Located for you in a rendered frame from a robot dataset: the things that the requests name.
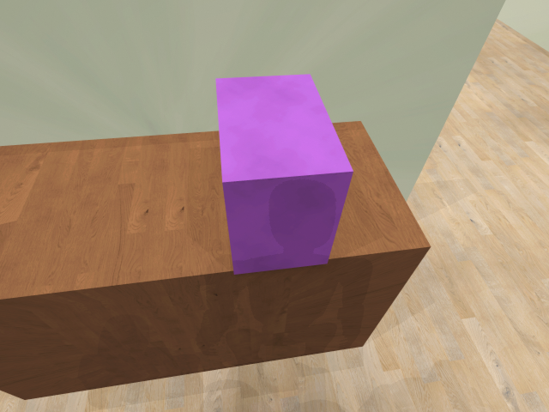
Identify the carton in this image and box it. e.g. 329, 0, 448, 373
215, 74, 353, 275

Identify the pedestal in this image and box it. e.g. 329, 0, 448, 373
0, 121, 431, 400

